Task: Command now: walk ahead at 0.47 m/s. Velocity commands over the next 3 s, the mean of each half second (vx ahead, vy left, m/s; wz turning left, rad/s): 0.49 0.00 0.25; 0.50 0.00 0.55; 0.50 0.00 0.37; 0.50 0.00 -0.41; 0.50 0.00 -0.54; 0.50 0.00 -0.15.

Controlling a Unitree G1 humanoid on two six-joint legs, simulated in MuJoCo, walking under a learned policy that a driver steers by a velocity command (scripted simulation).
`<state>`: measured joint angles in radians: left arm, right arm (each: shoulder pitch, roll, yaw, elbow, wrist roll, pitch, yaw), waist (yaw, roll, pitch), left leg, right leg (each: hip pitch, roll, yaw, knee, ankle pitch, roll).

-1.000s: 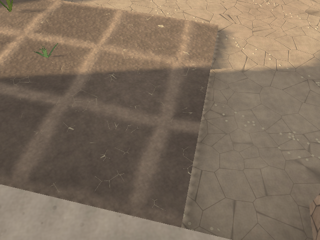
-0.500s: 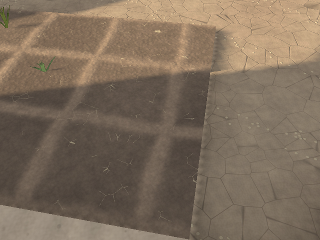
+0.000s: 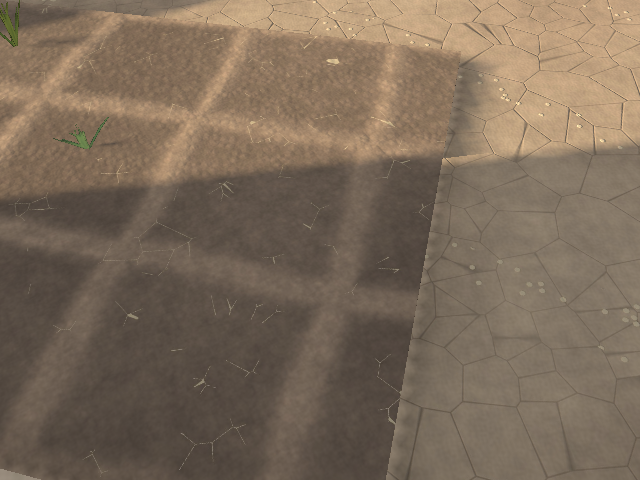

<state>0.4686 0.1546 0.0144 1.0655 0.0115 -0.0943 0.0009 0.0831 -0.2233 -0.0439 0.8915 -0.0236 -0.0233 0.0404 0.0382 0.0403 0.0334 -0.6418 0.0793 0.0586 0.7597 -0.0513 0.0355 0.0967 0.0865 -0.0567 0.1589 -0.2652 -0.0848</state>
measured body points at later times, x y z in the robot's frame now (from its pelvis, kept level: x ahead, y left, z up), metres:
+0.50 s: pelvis +0.28 +0.03 +0.00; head +0.30 +0.05 +0.45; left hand +0.43 +0.30 -0.11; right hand +0.27 -0.24 -0.13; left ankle +0.23 +0.09 -0.74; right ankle +0.44 -0.13 -0.68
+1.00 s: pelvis +0.61 +0.00 -0.06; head +0.65 +0.00 +0.39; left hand +0.55 +0.26 -0.18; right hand +0.80 -0.21 -0.20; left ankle +0.55 +0.11 -0.70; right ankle +0.63 -0.07 -0.80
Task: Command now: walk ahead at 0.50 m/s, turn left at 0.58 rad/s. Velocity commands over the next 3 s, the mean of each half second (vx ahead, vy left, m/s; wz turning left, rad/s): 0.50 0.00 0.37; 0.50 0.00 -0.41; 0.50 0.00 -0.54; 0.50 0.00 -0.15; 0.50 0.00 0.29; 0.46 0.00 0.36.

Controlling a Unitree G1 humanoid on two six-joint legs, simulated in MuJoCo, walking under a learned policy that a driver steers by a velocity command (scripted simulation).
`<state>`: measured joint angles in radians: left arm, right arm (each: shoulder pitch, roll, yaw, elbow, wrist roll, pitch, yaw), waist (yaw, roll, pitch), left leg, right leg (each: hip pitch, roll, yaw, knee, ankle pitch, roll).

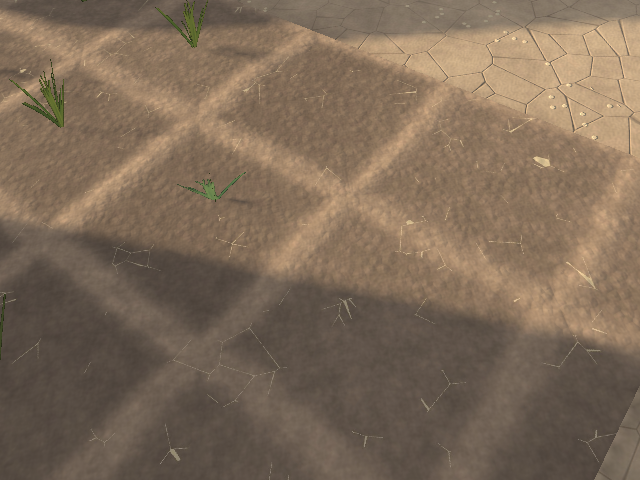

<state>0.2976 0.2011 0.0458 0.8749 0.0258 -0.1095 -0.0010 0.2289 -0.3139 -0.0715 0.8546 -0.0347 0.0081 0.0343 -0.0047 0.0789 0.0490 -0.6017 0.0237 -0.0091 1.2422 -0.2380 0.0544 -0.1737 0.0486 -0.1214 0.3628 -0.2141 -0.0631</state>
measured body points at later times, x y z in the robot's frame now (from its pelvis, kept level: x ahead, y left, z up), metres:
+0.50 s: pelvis +0.27 +0.03 +0.00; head +0.29 +0.04 +0.45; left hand +0.28 +0.29 -0.14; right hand +0.39 -0.21 -0.14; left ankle +0.25 +0.06 -0.74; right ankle +0.29 -0.11 -0.66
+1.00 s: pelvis +0.55 +0.01 -0.01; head +0.58 +0.01 +0.44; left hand +0.64 +0.29 -0.14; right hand +0.64 -0.25 -0.13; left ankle +0.52 +0.16 -0.65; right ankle +0.57 -0.02 -0.74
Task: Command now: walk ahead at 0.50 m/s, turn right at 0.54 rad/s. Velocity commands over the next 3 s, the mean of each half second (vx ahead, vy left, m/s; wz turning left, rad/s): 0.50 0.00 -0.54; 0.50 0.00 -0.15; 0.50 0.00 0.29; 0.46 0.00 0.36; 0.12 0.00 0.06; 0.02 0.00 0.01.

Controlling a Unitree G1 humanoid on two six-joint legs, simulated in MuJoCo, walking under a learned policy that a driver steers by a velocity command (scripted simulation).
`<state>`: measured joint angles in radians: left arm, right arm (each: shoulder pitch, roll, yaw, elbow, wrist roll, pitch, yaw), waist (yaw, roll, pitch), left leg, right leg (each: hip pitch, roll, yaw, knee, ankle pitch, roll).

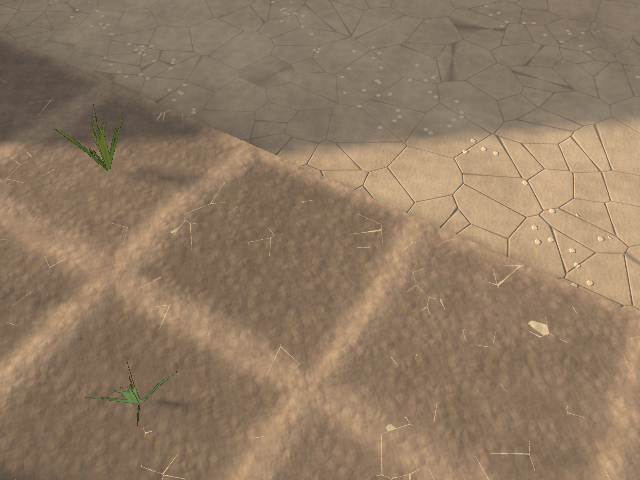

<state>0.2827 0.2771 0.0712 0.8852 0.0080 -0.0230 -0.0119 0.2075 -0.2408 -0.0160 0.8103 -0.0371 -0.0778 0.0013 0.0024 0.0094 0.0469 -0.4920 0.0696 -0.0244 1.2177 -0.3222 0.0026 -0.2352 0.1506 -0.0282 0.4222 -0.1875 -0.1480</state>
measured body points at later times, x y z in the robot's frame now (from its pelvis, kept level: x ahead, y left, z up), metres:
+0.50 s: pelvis +0.28 +0.04 +0.00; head +0.31 +0.05 +0.45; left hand +0.43 +0.30 -0.13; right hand +0.33 -0.24 -0.10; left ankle +0.34 +0.13 -0.74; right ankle +0.17 -0.05 -0.65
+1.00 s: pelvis +0.50 -0.08 +0.01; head +0.51 -0.10 +0.46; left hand +0.67 +0.14 -0.11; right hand +0.46 -0.34 -0.13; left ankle +0.51 +0.07 -0.66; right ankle +0.49 -0.14 -0.74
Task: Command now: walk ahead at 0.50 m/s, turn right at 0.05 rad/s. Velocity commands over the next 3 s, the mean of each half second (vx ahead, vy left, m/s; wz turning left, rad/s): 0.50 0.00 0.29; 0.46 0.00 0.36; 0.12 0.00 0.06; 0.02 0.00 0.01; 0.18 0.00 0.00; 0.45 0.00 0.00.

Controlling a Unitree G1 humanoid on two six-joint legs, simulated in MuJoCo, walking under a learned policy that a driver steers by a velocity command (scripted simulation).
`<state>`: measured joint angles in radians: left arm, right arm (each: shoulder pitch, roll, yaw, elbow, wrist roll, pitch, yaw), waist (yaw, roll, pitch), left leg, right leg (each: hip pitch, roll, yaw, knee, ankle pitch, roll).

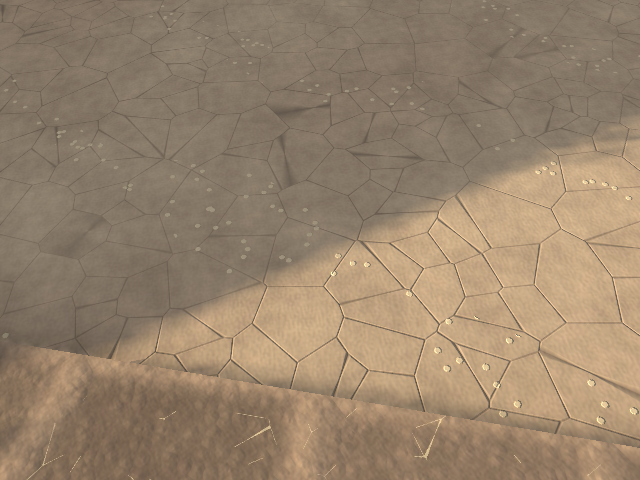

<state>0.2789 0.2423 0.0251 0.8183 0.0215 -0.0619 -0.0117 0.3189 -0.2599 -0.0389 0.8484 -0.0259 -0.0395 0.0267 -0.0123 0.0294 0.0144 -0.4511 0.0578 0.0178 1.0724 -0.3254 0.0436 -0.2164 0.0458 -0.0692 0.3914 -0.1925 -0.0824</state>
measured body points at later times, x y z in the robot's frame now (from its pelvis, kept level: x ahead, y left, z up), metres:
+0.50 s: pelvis +0.26 +0.07 -0.01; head +0.29 +0.08 +0.43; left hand +0.28 +0.33 -0.15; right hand +0.42 -0.18 -0.13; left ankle +0.30 +0.12 -0.74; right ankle +0.18 -0.08 -0.64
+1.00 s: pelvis +0.52 +0.09 -0.01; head +0.55 +0.10 +0.44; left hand +0.56 +0.39 -0.12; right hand +0.66 -0.15 -0.15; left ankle +0.36 +0.14 -0.66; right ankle +0.60 +0.04 -0.74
